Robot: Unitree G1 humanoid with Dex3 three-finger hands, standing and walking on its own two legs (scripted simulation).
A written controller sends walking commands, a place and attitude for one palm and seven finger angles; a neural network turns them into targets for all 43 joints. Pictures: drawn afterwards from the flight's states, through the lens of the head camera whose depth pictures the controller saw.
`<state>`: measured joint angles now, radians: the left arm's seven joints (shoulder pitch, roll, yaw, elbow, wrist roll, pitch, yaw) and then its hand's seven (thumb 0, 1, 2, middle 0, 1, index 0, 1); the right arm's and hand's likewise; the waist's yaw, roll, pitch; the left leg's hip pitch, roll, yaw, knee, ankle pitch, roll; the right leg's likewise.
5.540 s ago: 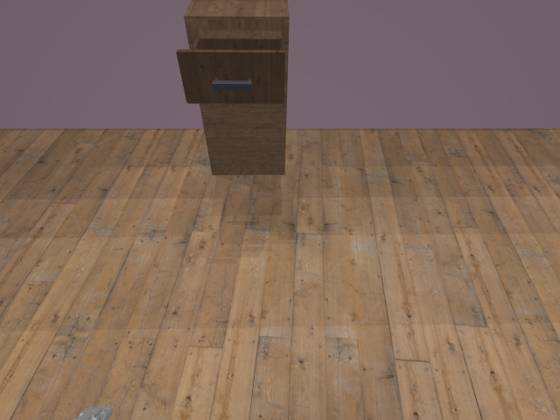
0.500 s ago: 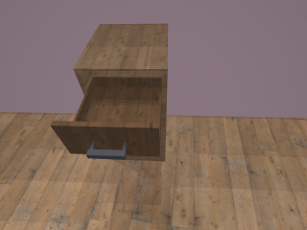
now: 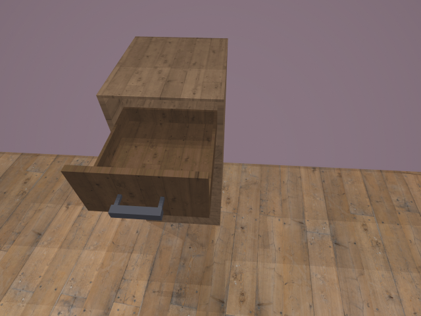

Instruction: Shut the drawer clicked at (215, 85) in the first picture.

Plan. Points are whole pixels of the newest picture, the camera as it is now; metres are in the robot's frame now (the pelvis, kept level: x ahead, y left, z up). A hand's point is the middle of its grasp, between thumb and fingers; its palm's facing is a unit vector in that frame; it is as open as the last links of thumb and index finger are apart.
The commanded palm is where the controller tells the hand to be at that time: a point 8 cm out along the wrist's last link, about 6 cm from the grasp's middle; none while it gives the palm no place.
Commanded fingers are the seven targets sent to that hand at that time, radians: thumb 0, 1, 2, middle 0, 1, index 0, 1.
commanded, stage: come to a stop and stand still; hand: left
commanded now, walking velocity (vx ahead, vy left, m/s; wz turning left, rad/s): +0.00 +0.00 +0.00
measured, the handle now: (138, 205) +0.38 +0.21 -0.08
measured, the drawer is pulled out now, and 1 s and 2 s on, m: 0.30 0.30 0.30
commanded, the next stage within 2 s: look again from close up in 0.10 s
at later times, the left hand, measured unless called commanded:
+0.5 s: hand out of the picture +0.00 +0.22 -0.18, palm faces +0.02 -0.98 -0.19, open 7.3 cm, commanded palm none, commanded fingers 0.00 0.90 0.90 -0.20 -0.30 -0.20 -0.30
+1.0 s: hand out of the picture -0.01 +0.24 -0.18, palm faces -0.04 -0.98 -0.17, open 7.4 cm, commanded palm none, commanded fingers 0.00 0.90 0.90 -0.20 -0.30 -0.20 -0.30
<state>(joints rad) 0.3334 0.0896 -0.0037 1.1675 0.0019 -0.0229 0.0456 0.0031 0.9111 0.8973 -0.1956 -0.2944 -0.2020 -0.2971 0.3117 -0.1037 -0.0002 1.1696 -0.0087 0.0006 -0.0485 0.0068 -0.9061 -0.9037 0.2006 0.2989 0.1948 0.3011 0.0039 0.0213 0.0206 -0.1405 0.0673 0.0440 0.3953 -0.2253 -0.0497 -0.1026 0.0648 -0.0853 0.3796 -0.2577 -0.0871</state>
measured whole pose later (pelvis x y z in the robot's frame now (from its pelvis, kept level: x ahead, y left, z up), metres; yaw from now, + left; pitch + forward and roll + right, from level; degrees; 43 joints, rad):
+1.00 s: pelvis +0.01 +0.08 -0.01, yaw -3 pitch -1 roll +1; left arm 0.33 0.13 -0.01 1.12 0.02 0.02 0.03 0.00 0.91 0.90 -0.19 -0.29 -0.20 -0.30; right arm 0.34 -0.13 0.01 1.11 -0.02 -0.03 -0.04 0.01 -0.90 -0.90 0.20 0.30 0.20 0.30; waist 0.00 -0.02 0.02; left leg -0.12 -0.08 0.12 0.44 -0.31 0.10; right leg -0.23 -0.05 -0.02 0.64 -0.43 -0.02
